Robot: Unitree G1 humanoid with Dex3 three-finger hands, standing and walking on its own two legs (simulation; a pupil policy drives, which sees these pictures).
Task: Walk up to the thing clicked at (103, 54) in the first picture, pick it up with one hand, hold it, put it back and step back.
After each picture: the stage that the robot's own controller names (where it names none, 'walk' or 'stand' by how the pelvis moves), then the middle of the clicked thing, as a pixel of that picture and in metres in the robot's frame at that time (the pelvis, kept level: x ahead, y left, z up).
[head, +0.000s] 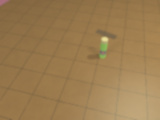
stand; (103, 48) +1.27 -0.25 -0.66
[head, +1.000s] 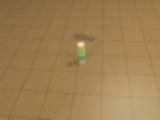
walk; (81, 53) +1.17 +0.08 -0.63
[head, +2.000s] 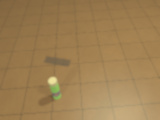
walk; (55, 88) +0.73 +0.28 -0.64
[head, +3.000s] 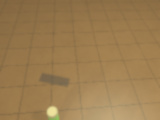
stand; (53, 118) +0.49 +0.18 -0.63
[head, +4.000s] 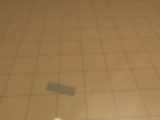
stand; out of the picture +0.43 +0.18 -0.65
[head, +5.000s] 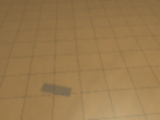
stand; out of the picture +0.41 +0.19 -0.64
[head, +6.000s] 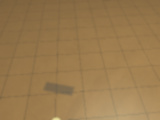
stand; out of the picture +0.43 +0.19 -0.66
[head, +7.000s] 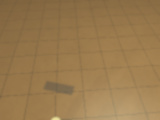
stand; out of the picture +0.44 +0.19 -0.66
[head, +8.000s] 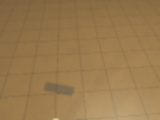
stand; out of the picture +0.43 +0.19 -0.66
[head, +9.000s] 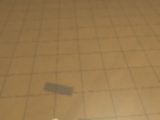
stand; out of the picture +0.43 +0.19 -0.66
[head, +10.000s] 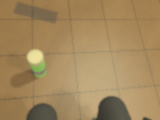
go down; (37, 65) +0.50 +0.17 -0.38
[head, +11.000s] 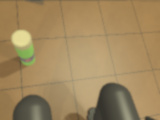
go down; (25, 50) +0.53 +0.18 -0.29
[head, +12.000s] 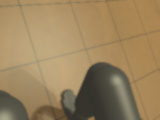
close in; out of the picture +0.53 +0.23 -0.18
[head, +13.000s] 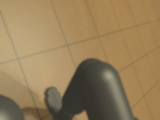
close; out of the picture +0.52 +0.25 -0.18
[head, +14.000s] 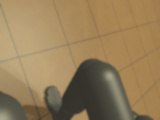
lift; out of the picture +0.47 +0.22 -0.18
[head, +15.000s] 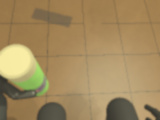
lift; (29, 76) +0.35 +0.16 +0.01
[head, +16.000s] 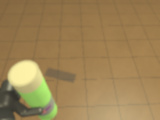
hold; (38, 95) +0.30 +0.15 +0.05
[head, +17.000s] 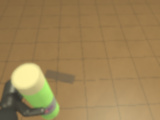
hold; (40, 96) +0.30 +0.14 +0.04
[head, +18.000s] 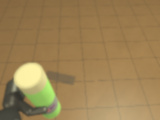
crouch; (42, 95) +0.31 +0.14 +0.04
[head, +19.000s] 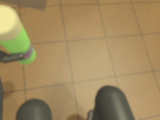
crouch; (16, 42) +0.47 +0.15 -0.04
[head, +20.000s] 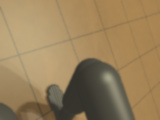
lower; out of the picture +0.48 +0.23 -0.19
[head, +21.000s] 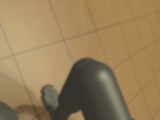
lower; out of the picture +0.49 +0.23 -0.19
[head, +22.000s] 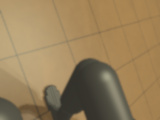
lower; out of the picture +0.48 +0.22 -0.19
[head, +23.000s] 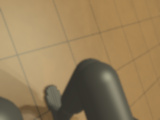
lower; out of the picture +0.47 +0.23 -0.19
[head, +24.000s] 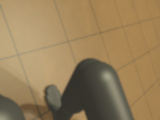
loosen; out of the picture +0.47 +0.21 -0.19
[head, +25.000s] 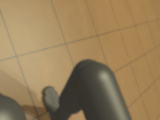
withdraw; out of the picture +0.47 +0.19 -0.20
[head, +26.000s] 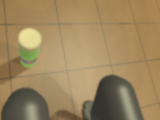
stand; (29, 51) +0.47 +0.14 -0.23
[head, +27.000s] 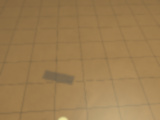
stand; out of the picture +0.39 +0.10 -0.58
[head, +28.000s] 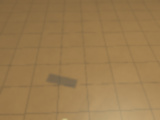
stand; out of the picture +0.40 +0.11 -0.60
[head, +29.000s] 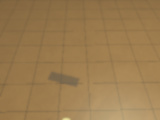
stand; out of the picture +0.39 +0.10 -0.60
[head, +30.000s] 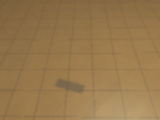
walk; out of the picture +0.40 +0.10 -0.66
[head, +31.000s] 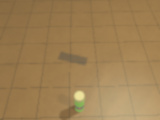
walk; (79, 102) +0.51 +0.04 -0.64
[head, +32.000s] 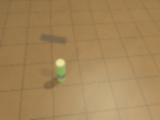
walk; (61, 71) +0.78 +0.13 -0.63
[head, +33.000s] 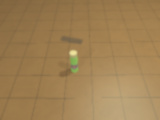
stand; (73, 61) +1.07 +0.13 -0.64
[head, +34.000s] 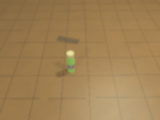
stand; (70, 62) +1.07 +0.11 -0.66
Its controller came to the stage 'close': yes
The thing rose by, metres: 0.69
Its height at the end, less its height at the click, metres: +0.00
